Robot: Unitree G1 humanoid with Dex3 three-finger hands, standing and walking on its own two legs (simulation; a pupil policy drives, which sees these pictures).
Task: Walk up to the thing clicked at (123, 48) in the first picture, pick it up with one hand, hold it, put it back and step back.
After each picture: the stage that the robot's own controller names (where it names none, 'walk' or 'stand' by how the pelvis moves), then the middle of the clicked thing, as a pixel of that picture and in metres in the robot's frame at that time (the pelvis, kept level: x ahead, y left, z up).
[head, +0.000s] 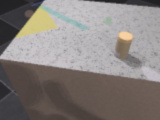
stand; (122, 45) +0.60 -0.18 +0.02
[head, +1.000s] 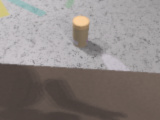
sink last; (80, 32) +0.57 +0.05 +0.05
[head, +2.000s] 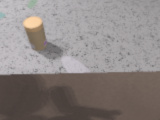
rise first; (36, 34) +0.53 +0.19 +0.07
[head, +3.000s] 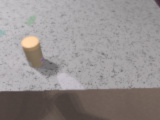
stand; (33, 52) +0.49 +0.22 +0.03
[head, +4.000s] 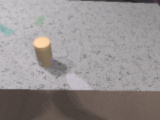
stand; (43, 52) +0.51 +0.18 +0.02
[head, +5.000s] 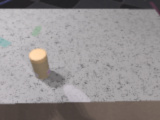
stand; (40, 64) +0.47 +0.19 +0.01
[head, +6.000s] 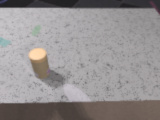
stand; (40, 63) +0.47 +0.19 +0.01
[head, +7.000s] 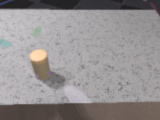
stand; (40, 65) +0.47 +0.19 +0.01
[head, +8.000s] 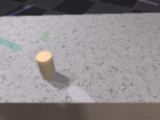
rise first; (46, 66) +0.47 +0.20 +0.02
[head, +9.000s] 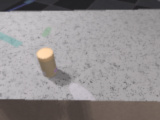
go down; (47, 62) +0.48 +0.20 +0.02
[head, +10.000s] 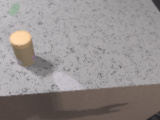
go down; (23, 49) +0.48 +0.18 +0.04
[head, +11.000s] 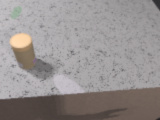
approach; (24, 52) +0.47 +0.19 +0.05
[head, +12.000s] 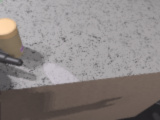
close in; (9, 39) +0.48 +0.20 +0.08
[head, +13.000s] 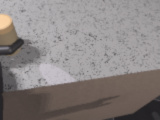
lift; (5, 36) +0.49 +0.20 +0.09
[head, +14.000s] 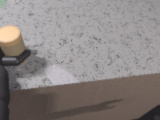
lift; (13, 46) +0.46 +0.19 +0.08
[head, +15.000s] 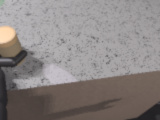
lift; (9, 47) +0.46 +0.20 +0.09
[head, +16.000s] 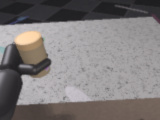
lift; (34, 55) +0.33 +0.15 +0.23
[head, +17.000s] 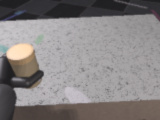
hold; (26, 67) +0.32 +0.17 +0.19
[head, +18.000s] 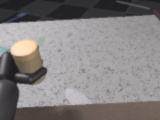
hold; (30, 63) +0.33 +0.16 +0.20
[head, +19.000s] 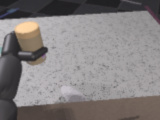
crouch; (31, 44) +0.40 +0.16 +0.21
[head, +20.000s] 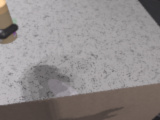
lower; (0, 22) +0.49 +0.22 +0.19
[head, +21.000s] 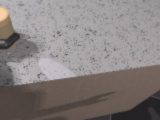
lower; (1, 29) +0.50 +0.20 +0.09
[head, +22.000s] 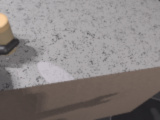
lower; (1, 35) +0.49 +0.21 +0.09
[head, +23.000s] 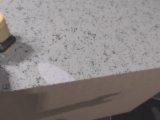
lower; out of the picture +0.50 +0.21 +0.09
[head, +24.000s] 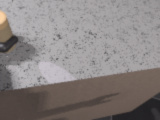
lower; out of the picture +0.50 +0.21 +0.09
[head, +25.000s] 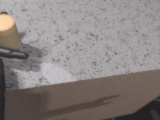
open; (7, 36) +0.49 +0.19 +0.09
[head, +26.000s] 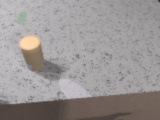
sink last; (33, 54) +0.46 +0.18 +0.06
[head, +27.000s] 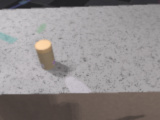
stand; (45, 55) +0.51 +0.19 +0.04
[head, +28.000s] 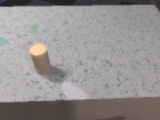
stand; (40, 59) +0.48 +0.19 +0.03
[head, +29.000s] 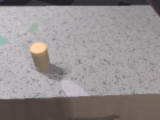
stand; (40, 57) +0.50 +0.19 +0.02
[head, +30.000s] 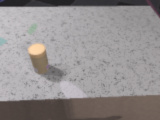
stand; (39, 59) +0.49 +0.19 +0.02
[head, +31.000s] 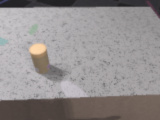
stand; (40, 59) +0.49 +0.19 +0.02
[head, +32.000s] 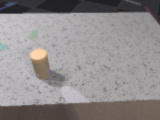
walk; (40, 64) +0.48 +0.18 +0.02
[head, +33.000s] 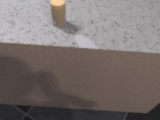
walk; (58, 12) +0.70 +0.12 +0.04
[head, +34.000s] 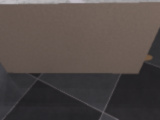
walk; out of the picture +1.08 +0.24 +0.04
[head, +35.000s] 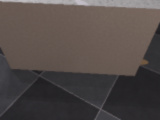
stand; out of the picture +1.20 +0.14 +0.03
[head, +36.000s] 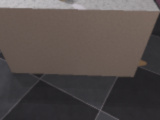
stand; out of the picture +1.22 +0.17 +0.01
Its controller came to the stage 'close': yes
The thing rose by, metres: 0.21
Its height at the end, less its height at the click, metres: +0.00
